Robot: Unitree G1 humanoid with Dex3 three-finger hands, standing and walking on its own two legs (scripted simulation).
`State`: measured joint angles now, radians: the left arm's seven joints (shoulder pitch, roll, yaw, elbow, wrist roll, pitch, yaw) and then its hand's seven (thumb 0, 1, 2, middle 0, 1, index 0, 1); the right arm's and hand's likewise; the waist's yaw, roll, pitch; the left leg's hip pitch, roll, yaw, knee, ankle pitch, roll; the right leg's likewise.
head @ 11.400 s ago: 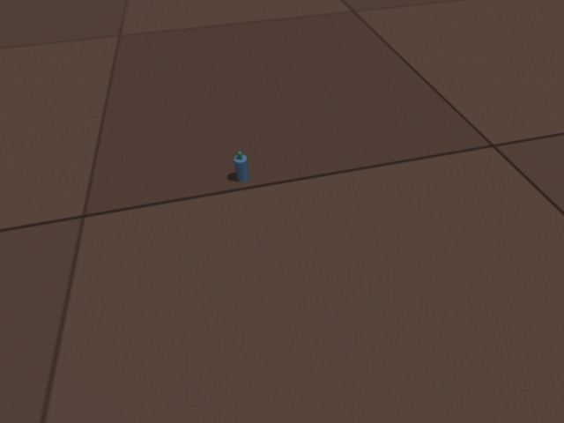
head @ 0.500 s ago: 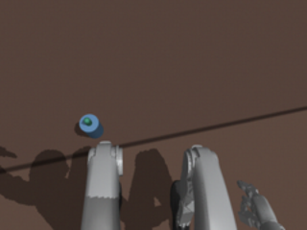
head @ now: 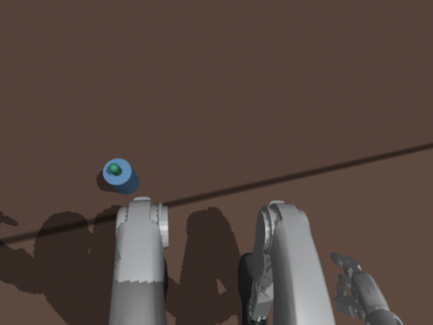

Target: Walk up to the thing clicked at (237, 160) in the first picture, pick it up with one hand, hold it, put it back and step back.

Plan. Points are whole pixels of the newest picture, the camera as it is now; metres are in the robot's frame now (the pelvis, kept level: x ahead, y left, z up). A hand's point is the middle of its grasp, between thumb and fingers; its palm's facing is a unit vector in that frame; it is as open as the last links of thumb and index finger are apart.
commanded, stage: approach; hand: left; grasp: from the side
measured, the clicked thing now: (121, 175) +0.41 +0.25 -0.29
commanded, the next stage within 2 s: close in in 0.36 s
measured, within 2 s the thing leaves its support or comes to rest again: neither
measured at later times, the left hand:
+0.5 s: hand (68, 183) +0.37 +0.34 -0.22, palm faces +0.09 -1.00 +0.04, open 17.5 cm
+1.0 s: hand (106, 185) +0.37 +0.27 -0.25, palm faces +0.10 -1.00 +0.01, open 17.6 cm
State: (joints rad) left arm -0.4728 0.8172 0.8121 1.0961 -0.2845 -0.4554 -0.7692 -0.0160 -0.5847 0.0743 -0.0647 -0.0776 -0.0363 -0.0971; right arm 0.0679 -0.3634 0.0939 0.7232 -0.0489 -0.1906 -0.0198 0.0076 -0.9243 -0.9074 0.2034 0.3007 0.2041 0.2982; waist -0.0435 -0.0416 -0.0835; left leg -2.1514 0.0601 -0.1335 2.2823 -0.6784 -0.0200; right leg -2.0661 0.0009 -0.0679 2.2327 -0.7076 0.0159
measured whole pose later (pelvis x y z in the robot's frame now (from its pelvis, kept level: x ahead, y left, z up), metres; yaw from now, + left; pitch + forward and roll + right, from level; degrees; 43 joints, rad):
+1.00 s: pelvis -0.02 +0.02 -0.10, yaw -9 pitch +10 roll -16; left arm -0.46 0.73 0.52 1.34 -0.21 -1.07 -0.31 -0.02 -0.59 0.03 -0.06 -0.08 -0.06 -0.07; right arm -0.16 -0.37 0.44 0.61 -0.32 -0.07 0.12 0.00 -0.93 -0.90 0.21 0.30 0.21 0.30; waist -0.16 -0.24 0.25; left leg -2.22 0.04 -0.36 2.68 -0.68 0.00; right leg -2.04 0.08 -0.22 2.46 -0.64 0.06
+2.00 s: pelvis -0.02 +0.03 -0.10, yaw -11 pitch +8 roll -18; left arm -0.52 0.77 0.50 1.39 -0.12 -1.15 -0.05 0.00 -0.04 0.75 -0.75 -0.87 -0.71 -0.87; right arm -0.17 -0.37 0.50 0.56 -0.36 -0.01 0.15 0.00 -0.87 -0.89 0.21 0.30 0.21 0.30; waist -0.20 -0.28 0.31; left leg -2.20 0.05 -0.41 2.69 -0.70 -0.01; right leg -2.02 0.10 -0.25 2.44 -0.63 0.07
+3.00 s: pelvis +0.00 +0.01 -0.05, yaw -3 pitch +26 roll -9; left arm -0.37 0.46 0.38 0.76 -0.19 -0.70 -0.17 0.02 -0.21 1.02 -0.78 -1.00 -0.78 -0.99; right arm -0.01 -0.29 0.15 0.65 -0.12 0.05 0.11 0.00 -0.89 -0.89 0.21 0.30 0.21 0.30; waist -0.08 -0.05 -0.01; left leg -2.25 0.05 -0.21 2.47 -0.69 -0.02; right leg -2.13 0.02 -0.12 2.37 -0.70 0.03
